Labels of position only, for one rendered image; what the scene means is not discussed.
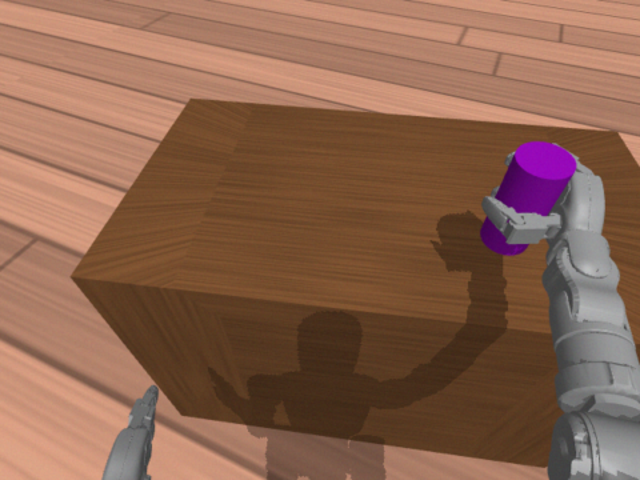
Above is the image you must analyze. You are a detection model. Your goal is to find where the right robot hand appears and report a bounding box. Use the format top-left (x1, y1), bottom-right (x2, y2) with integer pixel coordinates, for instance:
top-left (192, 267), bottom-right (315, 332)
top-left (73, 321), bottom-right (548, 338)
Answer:
top-left (482, 143), bottom-right (605, 247)

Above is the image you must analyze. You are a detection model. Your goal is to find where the left robot hand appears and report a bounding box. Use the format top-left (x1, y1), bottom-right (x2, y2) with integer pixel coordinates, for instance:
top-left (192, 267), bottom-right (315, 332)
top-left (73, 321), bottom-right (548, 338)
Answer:
top-left (102, 385), bottom-right (159, 480)

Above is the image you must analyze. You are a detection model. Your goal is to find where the right robot arm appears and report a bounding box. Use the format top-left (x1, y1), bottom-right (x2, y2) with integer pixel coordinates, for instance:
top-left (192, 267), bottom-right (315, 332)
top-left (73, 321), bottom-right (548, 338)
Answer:
top-left (542, 230), bottom-right (640, 480)

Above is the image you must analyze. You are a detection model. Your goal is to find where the can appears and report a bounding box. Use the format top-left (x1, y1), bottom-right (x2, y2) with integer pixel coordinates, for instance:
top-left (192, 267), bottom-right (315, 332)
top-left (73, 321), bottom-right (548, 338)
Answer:
top-left (480, 141), bottom-right (576, 256)

